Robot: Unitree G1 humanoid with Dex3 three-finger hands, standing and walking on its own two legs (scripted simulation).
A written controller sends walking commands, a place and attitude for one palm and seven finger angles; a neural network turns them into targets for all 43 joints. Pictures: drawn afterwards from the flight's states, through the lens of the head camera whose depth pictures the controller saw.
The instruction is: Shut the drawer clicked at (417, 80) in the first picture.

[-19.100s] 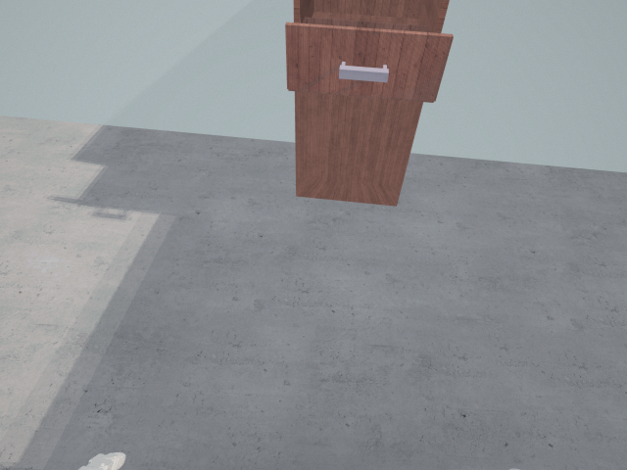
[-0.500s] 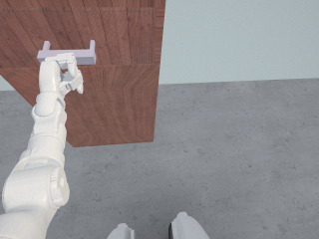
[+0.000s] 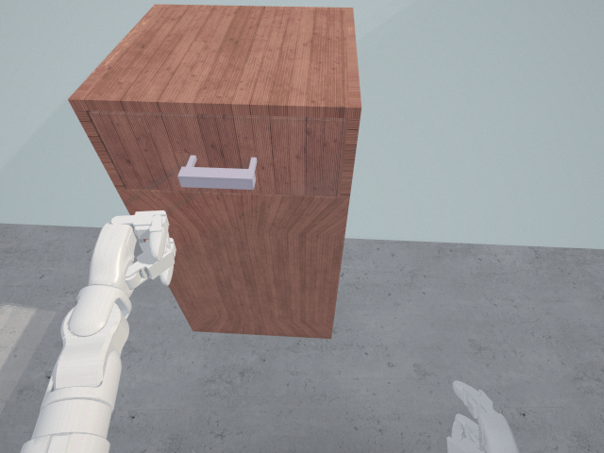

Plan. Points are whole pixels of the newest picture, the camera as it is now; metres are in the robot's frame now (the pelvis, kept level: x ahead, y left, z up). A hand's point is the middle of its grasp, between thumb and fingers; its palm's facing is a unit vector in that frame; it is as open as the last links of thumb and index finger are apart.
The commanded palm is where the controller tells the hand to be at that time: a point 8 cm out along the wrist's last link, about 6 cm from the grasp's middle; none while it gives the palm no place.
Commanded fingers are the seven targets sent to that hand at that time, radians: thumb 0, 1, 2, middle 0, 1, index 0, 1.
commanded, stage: draw the hand back to the body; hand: left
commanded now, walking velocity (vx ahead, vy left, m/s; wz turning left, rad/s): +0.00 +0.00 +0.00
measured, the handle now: (220, 169) +0.58 +0.18 +0.04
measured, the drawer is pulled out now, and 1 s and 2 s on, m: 0.00 0.00 0.00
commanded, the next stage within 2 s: step back with the hand held close in 0.82 s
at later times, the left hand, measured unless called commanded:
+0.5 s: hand (70, 320) +0.21 +0.23 +0.17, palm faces +0.34 -0.87 -0.35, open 3.3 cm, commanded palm +0.16 +0.27 +0.18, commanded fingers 0.00 0.90 0.90 -1.40 -1.60 -1.40 -1.60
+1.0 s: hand (27, 354) +0.17 +0.24 +0.18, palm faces +0.41 -0.82 -0.40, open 3.3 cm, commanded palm +0.12 +0.27 +0.20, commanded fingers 0.00 0.90 0.90 -1.40 -1.60 -1.40 -1.60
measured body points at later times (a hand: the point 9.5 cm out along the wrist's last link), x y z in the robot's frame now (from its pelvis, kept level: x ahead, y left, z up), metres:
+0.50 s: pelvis +0.00 +0.00 +0.02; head -0.02 -0.03 +0.47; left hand +0.19 +0.27 +0.19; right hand +0.18 -0.21 -0.07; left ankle -0.04 +0.10 -0.72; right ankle +0.00 -0.13 -0.72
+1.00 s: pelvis -0.01 -0.01 +0.02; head -0.03 -0.03 +0.47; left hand +0.15 +0.28 +0.21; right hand +0.18 -0.22 -0.06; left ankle -0.04 +0.10 -0.72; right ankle +0.00 -0.13 -0.72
